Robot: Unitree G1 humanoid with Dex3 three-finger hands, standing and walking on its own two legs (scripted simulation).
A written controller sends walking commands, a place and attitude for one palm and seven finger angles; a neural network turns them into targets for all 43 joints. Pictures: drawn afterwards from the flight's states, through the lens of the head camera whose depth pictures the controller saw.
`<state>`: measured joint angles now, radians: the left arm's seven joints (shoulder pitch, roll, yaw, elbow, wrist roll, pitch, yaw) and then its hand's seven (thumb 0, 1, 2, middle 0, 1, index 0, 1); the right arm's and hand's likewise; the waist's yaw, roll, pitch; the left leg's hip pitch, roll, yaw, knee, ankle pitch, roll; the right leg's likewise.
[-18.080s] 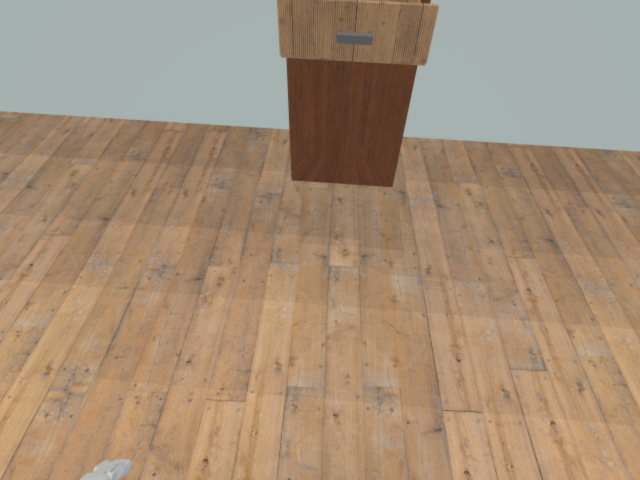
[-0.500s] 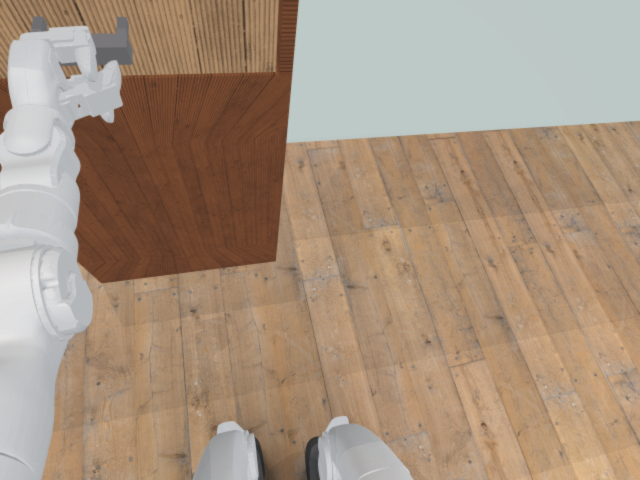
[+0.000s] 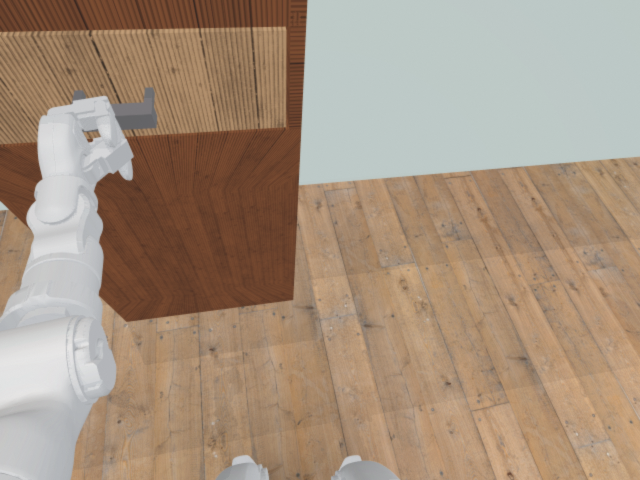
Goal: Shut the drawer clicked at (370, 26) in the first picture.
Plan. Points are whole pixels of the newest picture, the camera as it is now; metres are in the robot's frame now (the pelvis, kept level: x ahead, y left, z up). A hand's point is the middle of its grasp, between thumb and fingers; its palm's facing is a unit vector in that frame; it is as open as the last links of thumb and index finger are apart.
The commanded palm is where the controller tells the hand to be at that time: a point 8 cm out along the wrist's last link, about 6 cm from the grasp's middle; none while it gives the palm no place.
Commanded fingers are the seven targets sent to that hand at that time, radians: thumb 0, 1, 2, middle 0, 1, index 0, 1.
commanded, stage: draw the hand back to the body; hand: left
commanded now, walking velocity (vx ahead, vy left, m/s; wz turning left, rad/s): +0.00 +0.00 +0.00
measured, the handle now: (113, 106) +0.59 +0.22 +0.09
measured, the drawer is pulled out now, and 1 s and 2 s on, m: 0.00 0.00 0.00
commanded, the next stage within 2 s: step back with the hand held close in 1.42 s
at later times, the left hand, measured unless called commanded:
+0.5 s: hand (68, 219) +0.38 +0.21 +0.14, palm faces +0.11 -0.99 -0.03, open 3.3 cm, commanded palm +0.33 +0.25 +0.15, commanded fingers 0.00 0.90 0.90 -1.40 -1.60 -1.40 -1.60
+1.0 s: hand out of the picture +0.24 +0.22 +0.19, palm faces +0.33 -0.90 -0.30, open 3.3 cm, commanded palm +0.19 +0.27 +0.20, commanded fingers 0.00 0.90 0.90 -1.40 -1.60 -1.40 -1.60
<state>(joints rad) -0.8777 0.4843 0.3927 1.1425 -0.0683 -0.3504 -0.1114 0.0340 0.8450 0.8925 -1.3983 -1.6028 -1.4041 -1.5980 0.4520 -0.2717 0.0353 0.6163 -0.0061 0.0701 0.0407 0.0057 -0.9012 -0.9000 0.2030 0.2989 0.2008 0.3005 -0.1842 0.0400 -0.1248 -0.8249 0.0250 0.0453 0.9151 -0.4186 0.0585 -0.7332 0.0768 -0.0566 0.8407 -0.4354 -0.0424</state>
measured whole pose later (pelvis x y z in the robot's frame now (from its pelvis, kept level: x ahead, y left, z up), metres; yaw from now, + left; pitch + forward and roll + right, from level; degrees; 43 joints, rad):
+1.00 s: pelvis +0.01 -0.01 +0.05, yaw +2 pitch -3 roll +0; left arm 0.24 0.33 0.19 -0.18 -0.11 -0.08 0.08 0.02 0.89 0.90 -1.40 -1.60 -1.41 -1.60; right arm 0.19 -0.24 0.06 0.59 0.03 -0.01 -0.05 0.01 -0.90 -0.90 0.20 0.30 0.20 0.30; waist 0.03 0.07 0.01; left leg -0.14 -0.03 0.05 0.43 -0.23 0.05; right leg -0.07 0.04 -0.03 0.40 -0.28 -0.04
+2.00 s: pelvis -0.03 +0.01 +0.05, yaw +1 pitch +1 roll -1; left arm 0.65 0.44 0.36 -0.58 -0.07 -0.16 0.10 0.02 0.88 0.90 -1.40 -1.60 -1.41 -1.60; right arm 0.19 -0.24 -0.02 0.52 0.02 0.06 -0.07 0.01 -0.90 -0.90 0.20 0.30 0.20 0.30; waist 0.00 0.01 0.04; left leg -0.30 -0.03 0.07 0.46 -0.19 0.08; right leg -0.23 0.03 -0.02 0.44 -0.23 -0.01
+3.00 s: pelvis -0.21 +0.01 +0.02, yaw +0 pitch +1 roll -4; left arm 0.54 0.50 0.42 -0.68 -0.07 -0.32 0.08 0.02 0.88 0.90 -1.41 -1.60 -1.41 -1.60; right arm 0.13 -0.15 0.00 0.60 -0.01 -0.10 -0.03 0.01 -0.90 -0.90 0.21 0.30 0.20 0.30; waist 0.00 -0.02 0.07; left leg -0.55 0.07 0.14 0.37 0.14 0.10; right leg -0.11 0.08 -0.01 0.58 -0.53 0.03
